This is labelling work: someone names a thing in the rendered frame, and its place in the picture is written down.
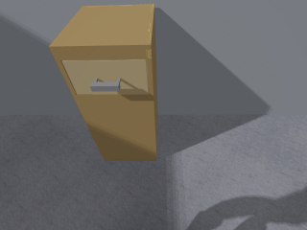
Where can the handle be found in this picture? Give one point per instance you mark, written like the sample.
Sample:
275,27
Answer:
105,86

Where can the cabinet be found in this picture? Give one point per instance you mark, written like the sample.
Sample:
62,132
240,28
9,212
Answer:
123,126

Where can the drawer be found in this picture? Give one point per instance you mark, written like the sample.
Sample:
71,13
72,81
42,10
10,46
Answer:
133,74

